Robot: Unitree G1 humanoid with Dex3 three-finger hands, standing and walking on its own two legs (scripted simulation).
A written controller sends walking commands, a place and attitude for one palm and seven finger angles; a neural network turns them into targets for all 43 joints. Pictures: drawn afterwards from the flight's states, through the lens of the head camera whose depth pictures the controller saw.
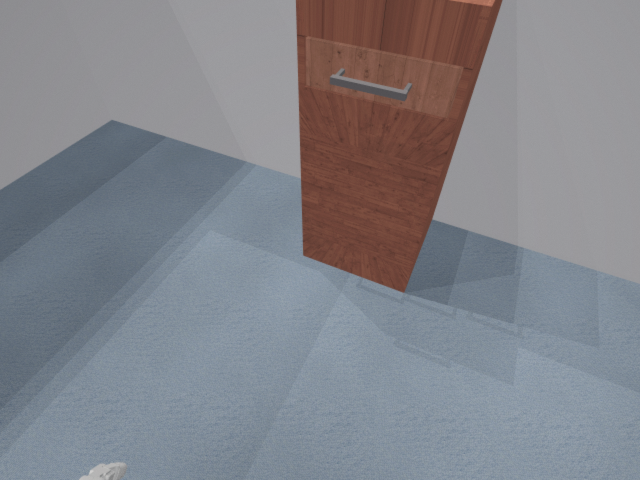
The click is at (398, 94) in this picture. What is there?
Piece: drawer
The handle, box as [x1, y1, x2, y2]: [330, 68, 411, 100]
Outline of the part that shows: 330,76 331,84 404,100 406,98 406,94 411,87 411,83 408,83 402,90 343,77 341,75 344,72 344,69 342,68 334,75 332,74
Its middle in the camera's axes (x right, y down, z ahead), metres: +0.12 -0.38 +0.94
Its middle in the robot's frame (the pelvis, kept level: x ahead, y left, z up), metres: +0.97 -0.07 +0.04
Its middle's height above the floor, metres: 0.81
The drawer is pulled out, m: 0.00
